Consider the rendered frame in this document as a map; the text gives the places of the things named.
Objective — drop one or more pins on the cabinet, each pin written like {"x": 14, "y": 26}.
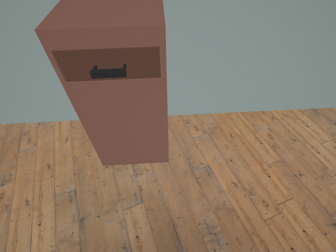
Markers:
{"x": 125, "y": 120}

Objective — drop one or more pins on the handle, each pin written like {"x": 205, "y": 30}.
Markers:
{"x": 108, "y": 73}

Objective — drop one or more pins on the drawer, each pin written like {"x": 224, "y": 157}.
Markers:
{"x": 141, "y": 62}

